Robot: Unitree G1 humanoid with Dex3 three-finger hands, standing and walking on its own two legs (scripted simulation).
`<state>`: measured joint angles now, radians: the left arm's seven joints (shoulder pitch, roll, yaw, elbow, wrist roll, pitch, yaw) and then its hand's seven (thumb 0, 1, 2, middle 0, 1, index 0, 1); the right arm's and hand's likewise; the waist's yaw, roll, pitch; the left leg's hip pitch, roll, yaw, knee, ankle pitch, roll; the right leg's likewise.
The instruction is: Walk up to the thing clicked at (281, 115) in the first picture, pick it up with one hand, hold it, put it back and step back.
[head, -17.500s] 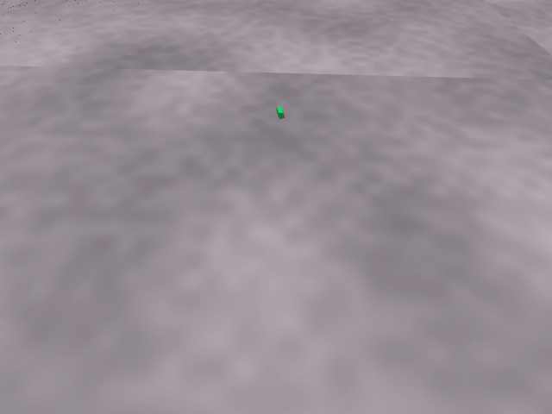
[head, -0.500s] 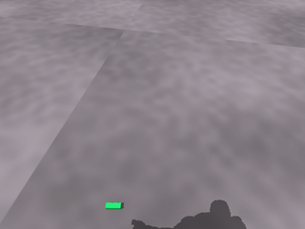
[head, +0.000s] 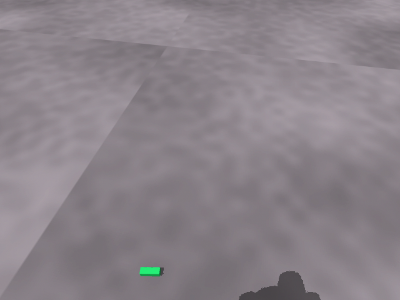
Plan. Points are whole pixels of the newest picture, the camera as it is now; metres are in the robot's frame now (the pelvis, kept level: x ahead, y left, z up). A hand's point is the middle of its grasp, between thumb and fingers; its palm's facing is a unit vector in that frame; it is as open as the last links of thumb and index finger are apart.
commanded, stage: walk up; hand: left
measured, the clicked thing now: (150, 271) +0.42 +0.23 -0.76
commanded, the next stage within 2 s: stand in 0.10 s
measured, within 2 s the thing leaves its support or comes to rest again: neither
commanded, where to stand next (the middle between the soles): +0.04 -0.01 m, yaw +1 degrees
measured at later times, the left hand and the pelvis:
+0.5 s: hand out of the picture +0.07 +0.27 -0.15, palm faces -0.02 -0.94 -0.35, open 7.4 cm; pelvis +0.01 +0.01 +0.00, yaw +1 degrees
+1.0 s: hand out of the picture +0.08 +0.27 -0.16, palm faces -0.01 -0.94 -0.34, open 7.4 cm; pelvis +0.02 +0.01 +0.00, yaw +1 degrees
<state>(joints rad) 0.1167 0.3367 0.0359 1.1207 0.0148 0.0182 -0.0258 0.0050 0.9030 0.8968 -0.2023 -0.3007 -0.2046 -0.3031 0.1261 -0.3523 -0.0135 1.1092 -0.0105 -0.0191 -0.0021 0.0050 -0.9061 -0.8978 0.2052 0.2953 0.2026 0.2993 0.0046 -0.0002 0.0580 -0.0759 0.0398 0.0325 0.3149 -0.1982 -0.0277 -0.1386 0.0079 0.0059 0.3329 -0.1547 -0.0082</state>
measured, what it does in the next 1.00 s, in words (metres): stands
